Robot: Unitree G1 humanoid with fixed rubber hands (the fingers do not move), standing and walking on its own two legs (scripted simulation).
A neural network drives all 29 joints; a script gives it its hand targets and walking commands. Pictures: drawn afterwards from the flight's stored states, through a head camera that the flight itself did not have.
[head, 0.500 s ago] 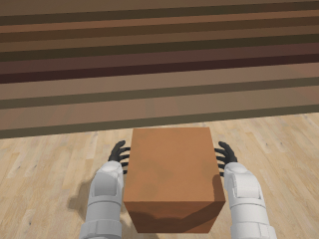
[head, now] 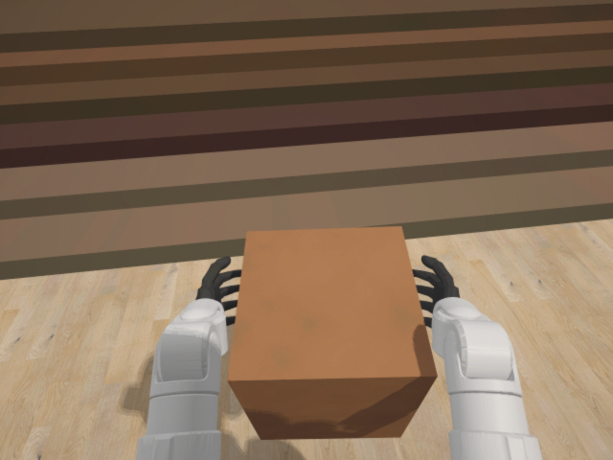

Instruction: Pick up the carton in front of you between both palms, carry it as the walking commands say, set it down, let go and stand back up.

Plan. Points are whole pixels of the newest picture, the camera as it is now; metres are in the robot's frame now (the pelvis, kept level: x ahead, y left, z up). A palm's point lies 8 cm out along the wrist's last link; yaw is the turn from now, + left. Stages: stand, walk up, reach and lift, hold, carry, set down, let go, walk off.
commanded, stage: carry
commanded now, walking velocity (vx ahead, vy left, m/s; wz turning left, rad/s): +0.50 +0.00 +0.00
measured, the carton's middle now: (327, 339) +0.29 +0.00 +0.01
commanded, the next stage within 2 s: none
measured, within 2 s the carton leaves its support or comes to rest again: neither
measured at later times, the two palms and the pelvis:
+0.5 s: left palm (258, 196) +0.52 +0.12 +0.09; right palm (430, 199) +0.52 -0.18 +0.09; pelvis +0.25 -0.02 -0.01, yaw +2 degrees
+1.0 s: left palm (261, 117) +0.85 +0.15 +0.09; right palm (385, 115) +0.85 -0.15 +0.09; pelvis +0.58 +0.00 -0.01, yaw +1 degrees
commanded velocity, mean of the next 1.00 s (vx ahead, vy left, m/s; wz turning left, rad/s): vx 0.50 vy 0.00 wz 0.00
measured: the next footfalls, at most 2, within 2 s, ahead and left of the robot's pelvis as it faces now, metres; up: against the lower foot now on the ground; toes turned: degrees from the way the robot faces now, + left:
left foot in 0.20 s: +0.10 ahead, +0.10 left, +0.00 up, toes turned +9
right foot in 0.48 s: +0.38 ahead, -0.11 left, +0.00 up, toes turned -8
